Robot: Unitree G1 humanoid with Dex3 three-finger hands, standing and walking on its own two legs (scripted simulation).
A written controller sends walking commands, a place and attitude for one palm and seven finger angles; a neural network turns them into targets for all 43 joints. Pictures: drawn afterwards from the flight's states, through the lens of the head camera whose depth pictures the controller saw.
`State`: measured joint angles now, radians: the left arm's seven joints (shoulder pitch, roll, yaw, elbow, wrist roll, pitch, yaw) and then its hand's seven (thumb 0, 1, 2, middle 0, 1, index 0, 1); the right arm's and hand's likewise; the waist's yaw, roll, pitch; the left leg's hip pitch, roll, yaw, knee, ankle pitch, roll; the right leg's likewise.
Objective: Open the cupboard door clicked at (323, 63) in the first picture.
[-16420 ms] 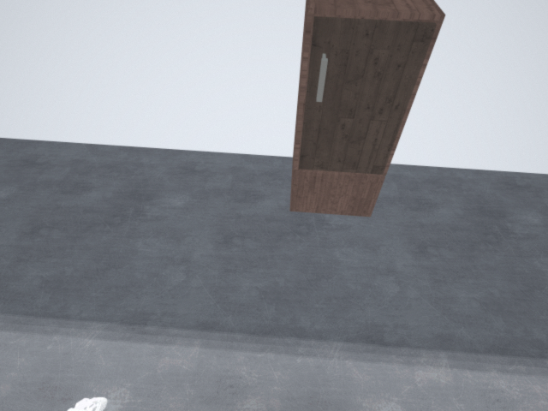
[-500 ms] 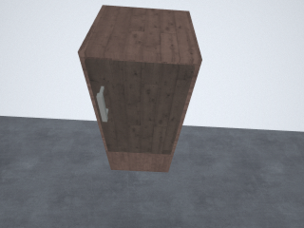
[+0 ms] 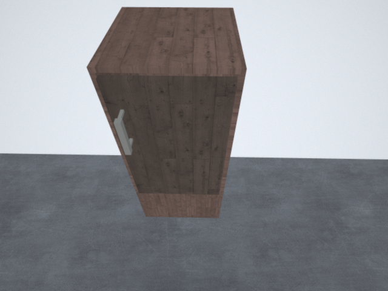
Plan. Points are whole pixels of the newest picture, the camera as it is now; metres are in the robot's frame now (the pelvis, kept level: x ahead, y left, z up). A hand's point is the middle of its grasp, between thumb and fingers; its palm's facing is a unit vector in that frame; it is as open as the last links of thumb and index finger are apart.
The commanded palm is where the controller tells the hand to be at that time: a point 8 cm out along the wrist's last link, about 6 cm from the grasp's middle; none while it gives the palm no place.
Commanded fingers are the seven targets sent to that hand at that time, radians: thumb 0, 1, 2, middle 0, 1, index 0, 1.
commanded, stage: come to a stop and stand still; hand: left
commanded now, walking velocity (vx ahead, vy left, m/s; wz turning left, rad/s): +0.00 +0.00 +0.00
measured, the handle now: (125, 133) +0.54 +0.24 -0.04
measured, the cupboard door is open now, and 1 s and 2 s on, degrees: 0 0 0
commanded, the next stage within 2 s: look again from close up in 0.36 s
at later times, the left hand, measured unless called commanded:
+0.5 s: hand out of the picture -0.02 +0.20 -0.17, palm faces +0.02 -0.98 -0.19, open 7.4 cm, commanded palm none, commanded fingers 0.00 0.90 0.90 -0.20 -0.30 -0.20 -0.30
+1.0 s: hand out of the picture -0.01 +0.18 -0.17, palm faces +0.02 -0.99 -0.16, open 7.3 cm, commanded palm none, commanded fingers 0.00 0.90 0.90 -0.20 -0.30 -0.20 -0.30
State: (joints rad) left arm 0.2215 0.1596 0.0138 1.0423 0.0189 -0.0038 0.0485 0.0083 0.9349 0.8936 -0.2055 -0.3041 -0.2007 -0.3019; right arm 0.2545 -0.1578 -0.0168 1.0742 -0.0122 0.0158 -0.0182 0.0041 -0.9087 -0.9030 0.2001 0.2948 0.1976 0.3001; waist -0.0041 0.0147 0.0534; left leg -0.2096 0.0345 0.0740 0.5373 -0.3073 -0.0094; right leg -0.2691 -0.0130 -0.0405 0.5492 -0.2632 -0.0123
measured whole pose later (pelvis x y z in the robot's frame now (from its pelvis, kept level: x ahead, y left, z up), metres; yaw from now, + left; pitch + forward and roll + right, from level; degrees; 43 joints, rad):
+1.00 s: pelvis -0.01 +0.03 +0.01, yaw +0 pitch -2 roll +0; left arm 0.31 0.13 -0.01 1.10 0.02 -0.01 0.03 0.01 0.92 0.89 -0.20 -0.30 -0.20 -0.30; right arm 0.31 -0.12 0.01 1.13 -0.01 -0.02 -0.02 0.00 -0.91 -0.90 0.20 0.29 0.20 0.30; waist -0.01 -0.01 0.03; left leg -0.16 0.00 0.08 0.45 -0.26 0.03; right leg -0.22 -0.05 -0.03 0.46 -0.21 0.02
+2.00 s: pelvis -0.02 +0.01 -0.09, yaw +3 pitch +17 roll -2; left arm 0.30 0.30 0.31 0.11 -0.34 -0.40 -0.39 0.01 -0.04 0.49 -0.27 -0.91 -0.27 -0.91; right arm 0.28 -0.26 -0.01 0.57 0.03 -0.22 -0.04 0.02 -0.90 -0.90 0.21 0.30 0.20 0.30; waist -0.03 0.02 -0.14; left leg -0.95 0.04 -0.01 1.22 -0.56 0.01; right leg -0.95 -0.03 -0.09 1.15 -0.49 -0.01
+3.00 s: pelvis -0.02 +0.02 -0.08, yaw +2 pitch +17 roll -3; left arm 0.01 0.42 0.44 0.39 -0.36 -0.36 -0.53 -0.01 -0.50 0.30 -0.31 -1.20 -0.30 -1.20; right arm 0.28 -0.28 0.02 0.52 0.03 -0.18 -0.04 0.01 -0.90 -0.90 0.20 0.30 0.20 0.30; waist -0.03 0.01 -0.12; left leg -0.90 0.04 0.00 1.15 -0.54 0.02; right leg -0.90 -0.03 -0.08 1.07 -0.46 0.00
